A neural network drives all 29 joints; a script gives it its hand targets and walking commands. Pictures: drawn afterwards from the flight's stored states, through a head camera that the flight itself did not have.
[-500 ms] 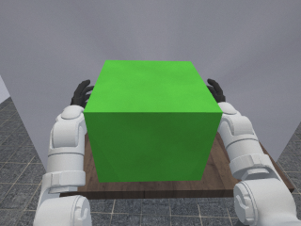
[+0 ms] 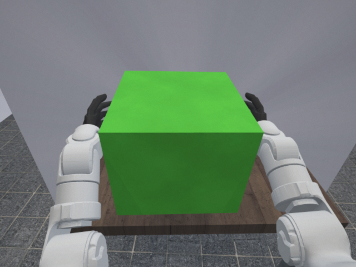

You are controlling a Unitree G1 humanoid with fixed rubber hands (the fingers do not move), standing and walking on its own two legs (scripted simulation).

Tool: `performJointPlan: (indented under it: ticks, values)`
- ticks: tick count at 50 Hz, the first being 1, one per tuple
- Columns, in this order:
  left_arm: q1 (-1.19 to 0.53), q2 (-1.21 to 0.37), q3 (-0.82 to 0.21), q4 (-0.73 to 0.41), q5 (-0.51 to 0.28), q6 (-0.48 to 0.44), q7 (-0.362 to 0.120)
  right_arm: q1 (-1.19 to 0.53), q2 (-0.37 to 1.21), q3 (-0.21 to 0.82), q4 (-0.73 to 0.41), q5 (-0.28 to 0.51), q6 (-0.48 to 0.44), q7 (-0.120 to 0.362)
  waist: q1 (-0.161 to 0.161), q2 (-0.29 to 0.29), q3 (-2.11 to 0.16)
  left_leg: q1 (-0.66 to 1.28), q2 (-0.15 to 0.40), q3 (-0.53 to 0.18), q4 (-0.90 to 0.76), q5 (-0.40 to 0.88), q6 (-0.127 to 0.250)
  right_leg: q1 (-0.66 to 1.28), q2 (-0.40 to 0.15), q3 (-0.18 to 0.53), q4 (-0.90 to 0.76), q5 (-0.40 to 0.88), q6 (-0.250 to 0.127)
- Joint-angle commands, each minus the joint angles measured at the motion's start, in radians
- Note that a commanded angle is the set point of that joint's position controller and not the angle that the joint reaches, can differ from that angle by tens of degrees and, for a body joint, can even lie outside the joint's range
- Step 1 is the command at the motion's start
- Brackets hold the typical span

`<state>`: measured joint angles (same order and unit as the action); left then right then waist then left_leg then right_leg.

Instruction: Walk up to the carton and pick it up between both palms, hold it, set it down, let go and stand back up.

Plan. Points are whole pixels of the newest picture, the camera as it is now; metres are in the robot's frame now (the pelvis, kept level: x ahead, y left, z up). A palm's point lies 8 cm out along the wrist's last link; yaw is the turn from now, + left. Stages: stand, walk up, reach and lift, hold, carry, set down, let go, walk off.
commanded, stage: hold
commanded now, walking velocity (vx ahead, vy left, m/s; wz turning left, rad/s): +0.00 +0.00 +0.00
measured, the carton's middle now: (177, 136) +0.40 +0.02 +0.18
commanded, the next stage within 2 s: none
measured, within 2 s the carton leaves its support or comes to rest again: neither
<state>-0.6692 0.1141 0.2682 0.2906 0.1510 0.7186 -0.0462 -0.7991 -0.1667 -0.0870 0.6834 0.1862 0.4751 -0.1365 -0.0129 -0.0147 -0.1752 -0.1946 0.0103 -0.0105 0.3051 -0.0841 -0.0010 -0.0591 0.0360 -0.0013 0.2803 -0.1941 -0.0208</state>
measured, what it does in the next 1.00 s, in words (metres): stands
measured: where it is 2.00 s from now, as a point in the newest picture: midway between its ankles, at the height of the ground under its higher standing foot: outside the picture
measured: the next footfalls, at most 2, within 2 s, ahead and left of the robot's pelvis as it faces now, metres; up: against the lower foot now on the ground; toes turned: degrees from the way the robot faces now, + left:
none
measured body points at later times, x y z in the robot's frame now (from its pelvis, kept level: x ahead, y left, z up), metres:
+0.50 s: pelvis +0.00 +0.00 +0.00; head -0.08 +0.01 +0.44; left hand +0.37 +0.20 +0.23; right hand +0.39 -0.16 +0.22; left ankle +0.05 +0.12 -0.75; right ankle -0.03 -0.10 -0.75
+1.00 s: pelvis +0.00 +0.00 +0.00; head -0.08 +0.01 +0.44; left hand +0.37 +0.20 +0.23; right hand +0.39 -0.16 +0.22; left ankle +0.05 +0.12 -0.75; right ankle -0.03 -0.10 -0.75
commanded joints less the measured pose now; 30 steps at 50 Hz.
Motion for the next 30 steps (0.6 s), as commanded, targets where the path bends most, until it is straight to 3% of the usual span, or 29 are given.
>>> performJointPlan:
  ticks: [1, 4, 5, 8, 10, 12, 13, 15, 17, 18, 21, 23, 24, 28, 30]
  values:
    - [-0.707, -0.594, -0.413, -0.276, -0.123, -0.047, -0.151, -0.748, 0.556, 0.344, -0.379, 0.201, -0.048, 0.114, -0.056, 0.035, -0.272, 0.301, -0.029, 0.003, -0.008, 0.140, -0.010, -0.015, 0.017, 0.004, -0.051, 0.198, 0.045]
    - [-0.677, -0.581, -0.393, -0.191, -0.104, -0.036, -0.152, -0.766, 0.533, 0.329, -0.355, 0.184, -0.042, 0.115, -0.054, 0.030, -0.218, 0.278, -0.027, 0.001, -0.016, 0.095, -0.005, -0.038, 0.011, 0.011, -0.066, 0.161, 0.044]
    - [-0.678, -0.572, -0.393, -0.209, -0.105, -0.035, -0.156, -0.746, 0.517, 0.319, -0.345, 0.183, -0.035, 0.112, -0.065, 0.024, -0.217, 0.280, -0.030, 0.003, -0.022, 0.089, -0.006, -0.027, 0.017, 0.005, -0.069, 0.147, 0.044]
    - [-0.654, -0.579, -0.390, -0.234, -0.109, -0.036, -0.156, -0.751, 0.549, 0.361, -0.398, 0.197, -0.039, 0.107, -0.041, 0.000, -0.255, 0.296, -0.033, 0.008, -0.003, 0.160, -0.001, -0.003, 0.019, 0.008, -0.053, 0.235, 0.053]
    - [-0.689, -0.570, -0.389, -0.215, -0.106, -0.036, -0.156, -0.746, 0.527, 0.334, -0.351, 0.189, -0.035, 0.111, -0.056, 0.019, -0.206, 0.287, -0.032, 0.005, -0.020, 0.083, -0.005, -0.042, 0.011, 0.006, -0.065, 0.161, 0.051]
    - [-0.711, -0.597, -0.411, -0.242, -0.125, -0.040, -0.153, -0.779, 0.545, 0.343, -0.388, 0.197, -0.046, 0.113, -0.057, 0.024, -0.251, 0.293, -0.025, 0.001, -0.015, 0.101, -0.003, -0.040, 0.020, 0.004, -0.061, 0.157, 0.045]
    - [-0.713, -0.583, -0.398, -0.221, -0.115, -0.042, -0.152, -0.757, 0.537, 0.327, -0.349, 0.179, -0.040, 0.112, -0.067, 0.022, -0.212, 0.281, -0.029, 0.004, -0.021, 0.083, -0.007, -0.038, 0.013, 0.003, -0.062, 0.157, 0.050]
    - [-0.718, -0.585, -0.405, -0.232, -0.110, -0.044, -0.149, -0.760, 0.548, 0.328, -0.346, 0.182, -0.042, 0.114, -0.056, 0.046, -0.240, 0.290, -0.026, 0.002, -0.021, 0.087, -0.013, -0.043, 0.009, 0.009, -0.062, 0.144, 0.046]
    - [-0.699, -0.585, -0.385, -0.178, -0.103, -0.037, -0.156, -0.767, 0.526, 0.314, -0.330, 0.176, -0.037, 0.114, -0.059, 0.022, -0.207, 0.276, -0.024, 0.002, -0.026, 0.074, -0.010, -0.050, 0.013, 0.005, -0.064, 0.134, 0.045]
    - [-0.669, -0.586, -0.402, -0.228, -0.110, -0.040, -0.155, -0.743, 0.547, 0.336, -0.378, 0.185, -0.047, 0.111, -0.057, 0.026, -0.245, 0.303, -0.027, 0.002, -0.010, 0.135, -0.008, -0.024, 0.013, 0.006, -0.054, 0.208, 0.046]
    - [-0.687, -0.579, -0.395, -0.217, -0.109, -0.037, -0.153, -0.750, 0.530, 0.332, -0.368, 0.188, -0.040, 0.112, -0.059, 0.017, -0.223, 0.280, -0.030, 0.002, -0.016, 0.098, -0.005, -0.023, 0.019, 0.003, -0.063, 0.156, 0.044]
    - [-0.703, -0.586, -0.406, -0.258, -0.118, -0.043, -0.153, -0.746, 0.547, 0.336, -0.377, 0.189, -0.046, 0.112, -0.062, 0.017, -0.262, 0.309, -0.028, -0.001, -0.011, 0.131, -0.007, -0.020, 0.017, 0.006, -0.054, 0.205, 0.047]
    - [-0.701, -0.577, -0.399, -0.211, -0.110, -0.040, -0.153, -0.751, 0.529, 0.315, -0.343, 0.173, -0.038, 0.112, -0.064, 0.022, -0.219, 0.281, -0.031, 0.002, -0.023, 0.081, -0.009, -0.045, 0.013, 0.007, -0.067, 0.147, 0.045]
    - [-0.723, -0.590, -0.413, -0.272, -0.122, -0.046, -0.152, -0.745, 0.553, 0.338, -0.362, 0.190, -0.042, 0.113, -0.060, 0.043, -0.252, 0.292, -0.025, 0.003, -0.011, 0.123, -0.012, -0.027, 0.020, 0.002, -0.052, 0.176, 0.042]
    - [-0.685, -0.576, -0.388, -0.220, -0.098, -0.040, -0.147, -0.749, 0.547, 0.330, -0.355, 0.181, -0.042, 0.116, -0.052, 0.032, -0.252, 0.296, -0.031, 0.007, -0.014, 0.110, -0.005, -0.030, 0.015, 0.003, -0.061, 0.168, 0.046]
